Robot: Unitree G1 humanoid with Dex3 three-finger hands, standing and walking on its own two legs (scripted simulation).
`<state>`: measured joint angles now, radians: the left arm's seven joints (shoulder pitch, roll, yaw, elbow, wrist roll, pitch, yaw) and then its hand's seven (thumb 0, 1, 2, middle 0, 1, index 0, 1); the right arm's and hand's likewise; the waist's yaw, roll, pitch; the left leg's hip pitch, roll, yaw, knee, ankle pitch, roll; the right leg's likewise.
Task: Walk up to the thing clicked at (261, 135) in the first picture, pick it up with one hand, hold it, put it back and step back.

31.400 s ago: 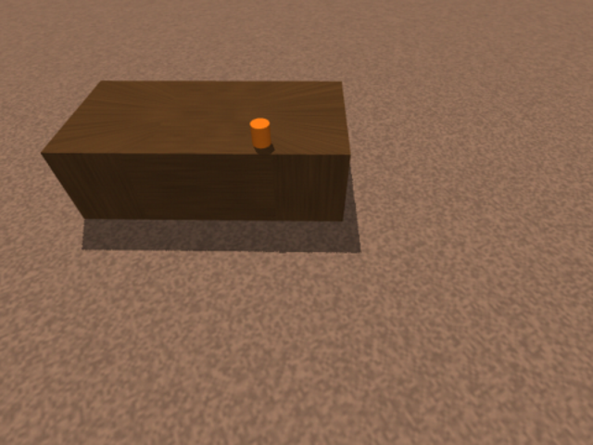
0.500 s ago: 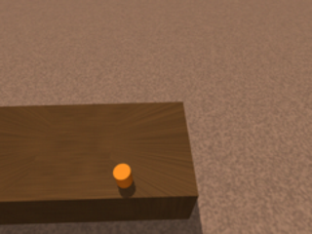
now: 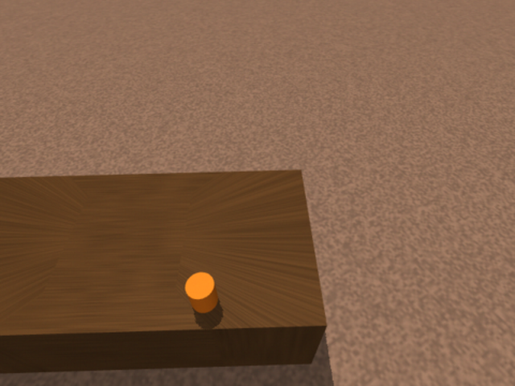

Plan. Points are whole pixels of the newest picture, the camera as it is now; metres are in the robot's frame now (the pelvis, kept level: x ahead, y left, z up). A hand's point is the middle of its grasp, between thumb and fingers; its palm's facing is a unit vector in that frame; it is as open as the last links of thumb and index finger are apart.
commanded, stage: stand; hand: left
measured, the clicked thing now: (202, 292) +0.43 +0.19 -0.35
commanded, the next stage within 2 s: step back in 0.56 s
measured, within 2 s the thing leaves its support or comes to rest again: neither
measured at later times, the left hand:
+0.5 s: hand out of the picture +0.06 +0.25 -0.16, palm faces -0.03 -0.94 -0.34, open 7.4 cm
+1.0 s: hand out of the picture +0.02 +0.28 -0.17, palm faces +0.01 -0.92 -0.40, open 7.4 cm
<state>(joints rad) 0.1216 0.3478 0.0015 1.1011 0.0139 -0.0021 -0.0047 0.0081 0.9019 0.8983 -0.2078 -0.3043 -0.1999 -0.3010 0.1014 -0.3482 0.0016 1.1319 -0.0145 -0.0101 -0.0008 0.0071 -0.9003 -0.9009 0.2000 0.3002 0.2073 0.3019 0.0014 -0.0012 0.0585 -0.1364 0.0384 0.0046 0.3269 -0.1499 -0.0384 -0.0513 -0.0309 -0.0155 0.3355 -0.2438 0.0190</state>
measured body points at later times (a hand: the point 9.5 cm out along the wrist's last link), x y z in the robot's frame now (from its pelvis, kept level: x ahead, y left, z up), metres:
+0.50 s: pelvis -0.01 +0.00 +0.00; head +0.00 +0.00 +0.45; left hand +0.06 +0.30 -0.13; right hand +0.07 -0.30 -0.13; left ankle +0.02 +0.14 -0.75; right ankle -0.04 -0.13 -0.75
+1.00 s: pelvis -0.08 +0.00 -0.02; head -0.01 +0.00 +0.42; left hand +0.01 +0.33 -0.14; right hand +0.04 -0.31 -0.15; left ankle +0.02 +0.14 -0.75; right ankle -0.13 -0.11 -0.70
